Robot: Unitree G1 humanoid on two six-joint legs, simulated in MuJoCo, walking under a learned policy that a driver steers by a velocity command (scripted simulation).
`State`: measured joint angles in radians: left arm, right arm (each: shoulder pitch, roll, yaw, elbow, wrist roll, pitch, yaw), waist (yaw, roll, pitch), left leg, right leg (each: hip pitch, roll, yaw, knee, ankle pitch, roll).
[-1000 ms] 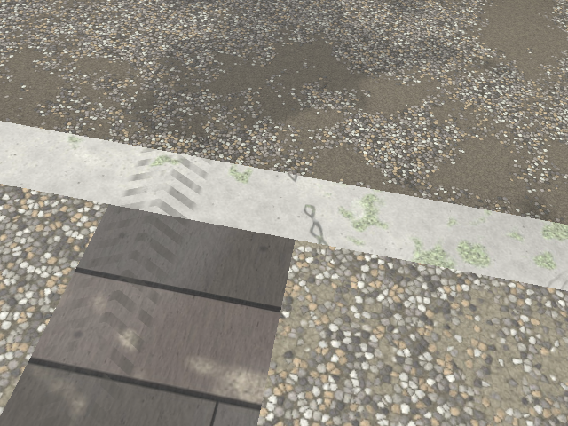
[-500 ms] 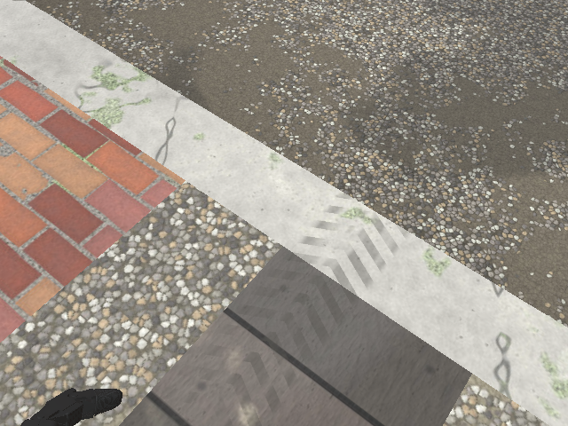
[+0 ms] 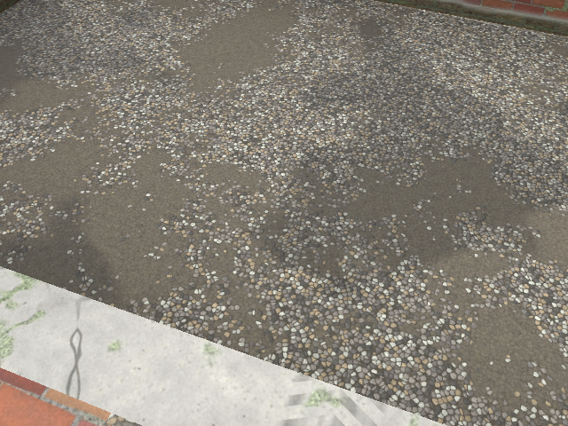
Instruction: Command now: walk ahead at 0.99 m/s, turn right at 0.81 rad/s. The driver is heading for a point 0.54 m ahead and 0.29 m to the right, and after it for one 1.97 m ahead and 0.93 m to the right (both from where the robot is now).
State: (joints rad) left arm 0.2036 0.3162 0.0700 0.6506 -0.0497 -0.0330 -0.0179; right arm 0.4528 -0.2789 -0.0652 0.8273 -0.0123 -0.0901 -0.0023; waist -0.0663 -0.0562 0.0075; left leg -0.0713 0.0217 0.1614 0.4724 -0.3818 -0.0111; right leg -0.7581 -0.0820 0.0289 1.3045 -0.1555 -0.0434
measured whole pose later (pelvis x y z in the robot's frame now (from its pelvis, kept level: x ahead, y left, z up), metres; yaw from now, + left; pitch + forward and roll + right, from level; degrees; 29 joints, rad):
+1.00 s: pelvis +0.42 -0.04 -0.01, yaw -58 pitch +1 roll +4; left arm -0.06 0.28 -0.10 0.34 0.00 0.10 -0.01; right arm 0.04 -0.40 0.05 0.50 -0.05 -0.04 0.05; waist -0.05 0.04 0.07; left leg -0.34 -0.02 0.01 0.88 -0.53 -0.09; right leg -0.49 0.09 0.15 0.72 -0.23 -0.04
